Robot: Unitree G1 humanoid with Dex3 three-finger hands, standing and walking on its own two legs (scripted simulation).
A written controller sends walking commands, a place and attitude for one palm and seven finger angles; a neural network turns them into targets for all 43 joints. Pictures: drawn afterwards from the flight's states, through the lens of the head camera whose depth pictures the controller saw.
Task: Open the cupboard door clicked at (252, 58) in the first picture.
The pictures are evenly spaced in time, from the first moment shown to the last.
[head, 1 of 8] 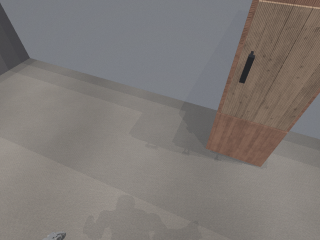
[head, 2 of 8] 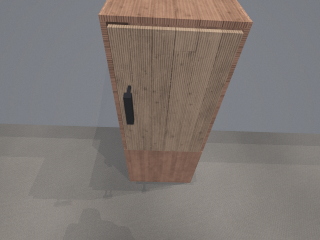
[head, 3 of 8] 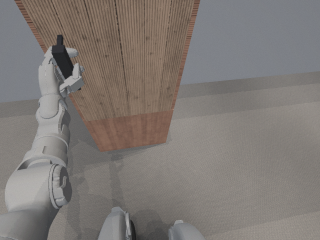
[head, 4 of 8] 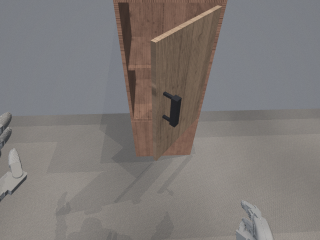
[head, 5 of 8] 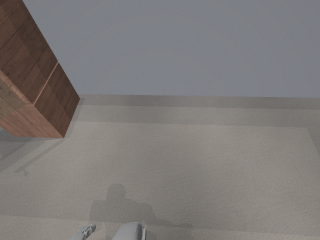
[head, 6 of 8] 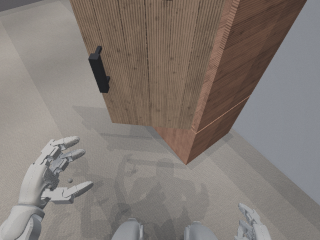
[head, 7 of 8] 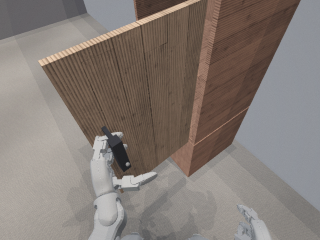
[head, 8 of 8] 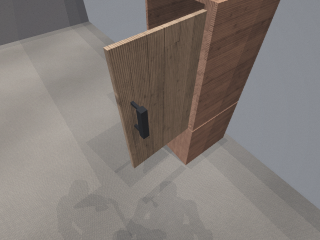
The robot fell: no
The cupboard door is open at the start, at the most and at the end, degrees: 0 94 94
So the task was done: yes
